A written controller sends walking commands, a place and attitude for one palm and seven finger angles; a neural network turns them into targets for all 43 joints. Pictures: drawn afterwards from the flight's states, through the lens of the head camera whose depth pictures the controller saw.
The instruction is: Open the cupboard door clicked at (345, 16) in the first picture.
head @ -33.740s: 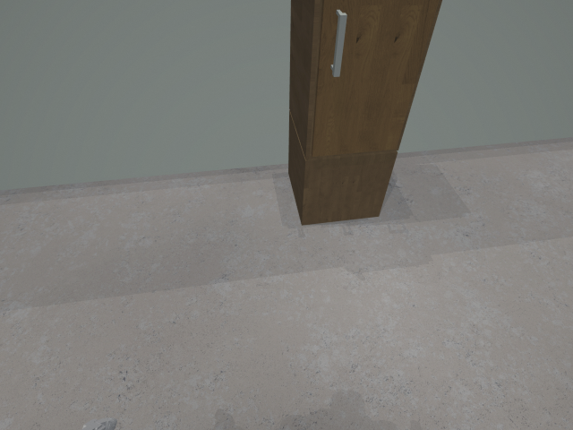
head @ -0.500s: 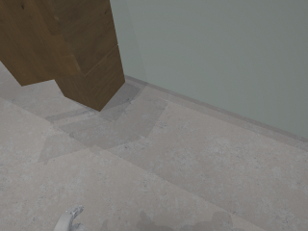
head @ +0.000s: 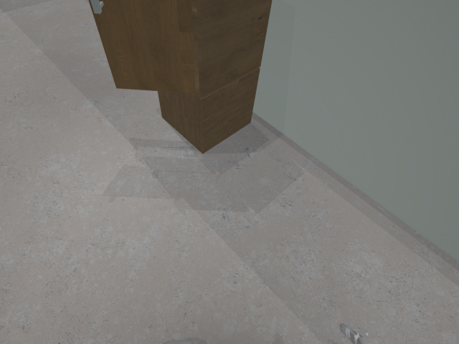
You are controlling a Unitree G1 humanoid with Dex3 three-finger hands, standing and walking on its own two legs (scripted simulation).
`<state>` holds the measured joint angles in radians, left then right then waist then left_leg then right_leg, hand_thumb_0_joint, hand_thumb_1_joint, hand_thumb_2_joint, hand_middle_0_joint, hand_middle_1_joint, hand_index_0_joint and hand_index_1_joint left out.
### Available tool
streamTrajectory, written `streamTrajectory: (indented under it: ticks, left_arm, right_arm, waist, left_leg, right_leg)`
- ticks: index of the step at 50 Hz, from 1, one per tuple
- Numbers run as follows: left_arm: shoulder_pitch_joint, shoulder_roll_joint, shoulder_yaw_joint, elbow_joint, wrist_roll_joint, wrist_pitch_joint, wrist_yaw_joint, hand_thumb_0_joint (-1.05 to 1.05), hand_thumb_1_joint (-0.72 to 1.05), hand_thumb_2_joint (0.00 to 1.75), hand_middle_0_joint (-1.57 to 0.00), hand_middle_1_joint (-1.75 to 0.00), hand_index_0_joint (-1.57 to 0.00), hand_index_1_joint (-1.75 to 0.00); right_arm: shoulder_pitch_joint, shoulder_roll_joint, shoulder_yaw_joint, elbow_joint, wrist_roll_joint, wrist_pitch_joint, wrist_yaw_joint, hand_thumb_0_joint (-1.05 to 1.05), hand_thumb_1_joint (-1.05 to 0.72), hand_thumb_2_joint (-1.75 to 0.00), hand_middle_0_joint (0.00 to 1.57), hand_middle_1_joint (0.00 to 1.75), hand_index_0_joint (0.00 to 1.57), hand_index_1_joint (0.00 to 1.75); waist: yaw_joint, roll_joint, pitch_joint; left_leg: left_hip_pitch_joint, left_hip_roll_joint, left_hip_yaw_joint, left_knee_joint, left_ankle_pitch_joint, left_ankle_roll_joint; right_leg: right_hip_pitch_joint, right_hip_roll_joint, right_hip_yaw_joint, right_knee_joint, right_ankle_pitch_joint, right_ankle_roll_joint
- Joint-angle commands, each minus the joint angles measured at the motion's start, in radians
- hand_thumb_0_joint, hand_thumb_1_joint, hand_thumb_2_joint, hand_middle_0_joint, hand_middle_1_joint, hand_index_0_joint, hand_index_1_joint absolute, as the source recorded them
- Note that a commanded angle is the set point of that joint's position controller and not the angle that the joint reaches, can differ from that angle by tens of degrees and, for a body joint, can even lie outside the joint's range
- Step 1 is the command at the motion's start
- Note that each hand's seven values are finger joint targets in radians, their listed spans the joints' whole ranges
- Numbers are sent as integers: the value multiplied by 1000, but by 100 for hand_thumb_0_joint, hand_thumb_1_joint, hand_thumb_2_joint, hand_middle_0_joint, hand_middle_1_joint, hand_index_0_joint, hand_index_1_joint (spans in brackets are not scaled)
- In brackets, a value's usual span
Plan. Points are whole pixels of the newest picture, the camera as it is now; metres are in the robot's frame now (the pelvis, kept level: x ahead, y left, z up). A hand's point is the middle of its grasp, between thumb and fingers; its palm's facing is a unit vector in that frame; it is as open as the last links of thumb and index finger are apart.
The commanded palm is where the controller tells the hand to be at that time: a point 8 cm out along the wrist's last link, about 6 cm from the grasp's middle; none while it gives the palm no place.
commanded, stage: take the last steps up to it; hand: left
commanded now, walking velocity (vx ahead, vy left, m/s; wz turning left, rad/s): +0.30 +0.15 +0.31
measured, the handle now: out of the picture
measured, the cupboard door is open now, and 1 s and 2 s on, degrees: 45 45 45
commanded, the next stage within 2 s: come to a stop and stand still in 1.40 s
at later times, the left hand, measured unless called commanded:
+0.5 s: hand out of the picture +0.07 +0.18 -0.14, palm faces +0.20 -0.96 -0.21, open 7.4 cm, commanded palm none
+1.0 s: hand (82, 258) +0.27 +0.34 -0.15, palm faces +0.28 -0.94 -0.20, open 7.4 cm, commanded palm none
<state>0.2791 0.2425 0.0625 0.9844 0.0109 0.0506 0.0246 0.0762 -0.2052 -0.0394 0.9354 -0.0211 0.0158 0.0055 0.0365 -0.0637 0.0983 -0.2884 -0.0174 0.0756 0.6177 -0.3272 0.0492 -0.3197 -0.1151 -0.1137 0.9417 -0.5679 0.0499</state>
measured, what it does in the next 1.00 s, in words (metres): walks ahead: right foot, then left foot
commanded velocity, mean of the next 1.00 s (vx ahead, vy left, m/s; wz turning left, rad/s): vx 0.30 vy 0.15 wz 0.11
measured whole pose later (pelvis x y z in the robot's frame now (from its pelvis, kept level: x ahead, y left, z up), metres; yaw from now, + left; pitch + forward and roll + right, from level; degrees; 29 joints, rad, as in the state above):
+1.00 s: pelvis +0.24 +0.14 +0.02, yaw +12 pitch +0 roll +2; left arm 0.19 0.18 0.07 1.01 0.03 -0.01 -0.01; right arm 0.25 -0.18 -0.05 1.01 -0.03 -0.06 -0.01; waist 0.03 -0.02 0.03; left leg -0.18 -0.06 0.17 0.37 -0.20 0.09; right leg -0.60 -0.13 -0.08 1.15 -0.26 0.01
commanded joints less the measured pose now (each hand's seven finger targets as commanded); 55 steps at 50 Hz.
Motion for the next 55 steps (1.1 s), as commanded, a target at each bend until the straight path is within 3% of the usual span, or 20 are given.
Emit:
streamTrajectory:
  ticks: [1, 6, 10, 13, 14, 15, 16, 17, 20, 24, 31, 33, 34, 35, 36, 37, 38, 40, 44, 55]
  left_arm:
    - [-64, 57, 12, -94, 8, -25, -14, 0, 90, 90, -20, -30, -20, -30]
    - [-81, 32, 10, -83, 14, -44, -39, 0, 90, 90, -20, -30, -20, -30]
    - [-109, 21, 7, -100, 14, -57, -45, 0, 90, 90, -20, -30, -20, -30]
    - [7, 33, 18, -60, 15, -72, -45, 0, 90, 90, -20, -30, -20, -30]
    - [91, 56, 31, -35, 19, -81, -39, 0, 90, 90, -20, -30, -20, -30]
    - [181, 143, 47, -8, 30, -93, -26, 0, 90, 90, -20, -30, -20, -30]
    - [220, 205, 56, -6, 19, -92, -17, 0, 90, 90, -20, -30, -20, -30]
    - [171, 177, 50, -19, 11, -92, -11, 0, 90, 90, -20, -30, -20, -30]
    - [39, 68, 20, -29, 13, -111, -7, 0, 90, 90, -20, -30, -20, -30]
    - [101, 63, 17, 13, 12, -135, -10, 0, 90, 90, -20, -30, -20, -30]
    - [157, 95, 18, 82, 20, -128, -8, 0, 90, 90, -20, -30, -20, -30]
    - [123, 109, 26, 79, 23, -123, -7, 0, 90, 90, -20, -30, -20, -30]
    - [96, 117, 29, 72, 19, -120, -8, 0, 90, 90, -20, -30, -20, -30]
    - [94, 95, 26, 63, 16, -117, -14, 0, 90, 90, -20, -30, -20, -30]
    - [152, 33, 21, 46, 0, -109, -25, 0, 90, 90, -20, -30, -20, -30]
    - [100, 1, 7, 9, -1, -103, -21, 0, 90, 90, -20, -30, -20, -30]
    - [23, -7, 3, -22, -3, -99, -18, 0, 90, 90, -20, -30, -20, -30]
    - [-22, -17, 7, -1, 4, -97, -20, 0, 90, 90, -20, -30, -20, -30]
    - [65, -41, 6, 42, 20, -69, -30, 0, 90, 90, -20, -30, -20, -30]
    - [-166, -28, 6, -73, 17, -64, -37, 0, 90, 90, -20, -30, -20, -30]
  right_arm:
    - [97, -182, -36, -27, -5, -8, -35, 0, -90, -90, 20, 30, 20, 30]
    - [156, -176, -37, -6, -5, -32, -25, 0, -90, -90, 20, 30, 20, 30]
    - [167, -172, -41, 4, -6, -29, -18, 0, -90, -90, 20, 30, 20, 30]
    - [134, -161, -42, 3, 0, -26, -14, 0, -90, -90, 20, 30, 20, 30]
    - [113, -134, -40, -3, 5, -29, -11, 0, -90, -90, 20, 30, 20, 30]
    - [121, -65, -29, -21, 18, -36, -4, 0, -90, -90, 20, 30, 20, 30]
    - [67, -86, -30, -58, 2, -31, 1, 0, -90, -90, 20, 30, 20, 30]
    - [45, -122, -40, -58, -9, -25, 7, 0, -90, -90, 20, 30, 20, 30]
    - [75, -87, -42, -2, -11, -9, 23, 0, -90, -90, 20, 30, 20, 30]
    - [99, -32, -30, 24, 0, -5, 37, 0, -90, -90, 20, 30, 20, 30]
    - [-4, -4, -8, -8, 7, -24, 52, 0, -90, -90, 20, 30, 20, 30]
    - [58, -24, -14, -1, 6, -35, 47, 0, -90, -90, 20, 30, 20, 30]
    - [172, -48, -20, 32, 0, -41, 39, 0, -90, -90, 20, 30, 20, 30]
    - [327, -113, -37, 78, -5, -46, 29, 0, -90, -90, 20, 30, 20, 30]
    - [444, -246, -69, 101, -19, -56, 12, 0, -90, -90, 20, 30, 20, 30]
    - [500, -286, -81, 113, -7, -49, -10, 0, -90, -90, 20, 30, 20, 30]
    - [457, -278, -78, 105, -3, -43, -21, 0, -90, -90, 20, 30, 20, 30]
    - [291, -177, -49, 62, -4, -58, -26, 0, -90, -90, 20, 30, 20, 30]
    - [227, -87, -23, 52, -4, -81, -25, 0, -90, -90, 20, 30, 20, 30]
    - [331, -82, -22, 93, -9, -83, -17, 0, -90, -90, 20, 30, 20, 30]
  waist:
    - [-60, 268, -89]
    - [-56, 177, -89]
    - [-55, 225, -56]
    - [10, 160, -77]
    - [58, 70, -83]
    - [93, -200, -112]
    - [110, -300, -65]
    - [78, -158, -1]
    - [-7, -135, 73]
    - [-15, -85, 11]
    - [14, -142, 6]
    - [-26, -157, -14]
    - [-85, -123, -66]
    - [-150, -3, -164]
    - [-174, 309, -303]
    - [-189, 412, -354]
    - [-171, 299, -265]
    - [-105, 239, -157]
    - [-19, 151, -74]
    - [-47, 63, -9]
  left_leg:
    - [129, 292, -297, -294, 413, 155]
    - [148, 236, -287, -344, 167, 145]
    - [103, 209, -297, -355, 20, 141]
    - [-46, 158, -265, -251, -61, 101]
    - [-174, 93, -208, -123, -113, 59]
    - [-368, -22, -74, 145, -200, -3]
    - [-472, -26, -91, 389, -298, -35]
    - [-486, 36, -158, 504, -198, -37]
    - [-426, 104, -149, 569, 32, -65]
    - [-393, 100, -53, 444, 117, -98]
    - [-269, 67, 56, 85, 118, -72]
    - [-113, 47, 68, -2, 71, -44]
    - [55, 9, 97, -71, 109, -33]
    - [257, 22, 77, -110, 110, -21]
    - [482, 266, -255, -139, 169, 61]
    - [513, 375, -464, -283, 170, 130]
    - [437, 399, -462, -331, 120, 151]
    - [218, 358, -361, -351, 76, 131]
    - [38, 273, -174, -428, 142, 112]
    - [198, 277, -104, -476, 257, 164]
  right_leg:
    - [-184, 6, 99, 183, 55, 3]
    - [-172, 26, 52, 30, 123, -2]
    - [-96, 50, 12, -170, 120, -6]
    - [173, 83, -11, -388, 239, -9]
    - [340, 36, 40, -508, 249, -20]
    - [501, -213, 332, -654, 86, -86]
    - [430, -417, 635, -787, 6, -181]
    - [324, -428, 609, -822, -81, -216]
    - [151, -302, 334, -811, 105, -139]
    - [252, -227, 75, -750, 552, -108]
    - [312, -228, -39, -668, 738, -102]
    - [259, -247, -44, -583, 790, -97]
    - [202, -222, -87, -465, 836, -82]
    - [138, -183, -115, -248, 757, -62]
    - [-95, -26, -146, 58, 257, -20]
    - [-235, 55, -27, 292, -62, -40]
    - [-304, 13, 61, 411, -17, -62]
    - [-333, -43, 99, 458, 145, -68]
    - [-231, -49, 76, 320, 254, -52]
    - [-276, -29, 49, -131, 360, -46]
